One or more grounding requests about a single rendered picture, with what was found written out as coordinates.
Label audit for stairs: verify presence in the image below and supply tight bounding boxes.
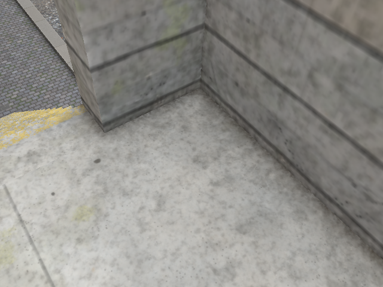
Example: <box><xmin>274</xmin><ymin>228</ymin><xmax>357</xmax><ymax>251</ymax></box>
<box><xmin>0</xmin><ymin>106</ymin><xmax>72</xmax><ymax>139</ymax></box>

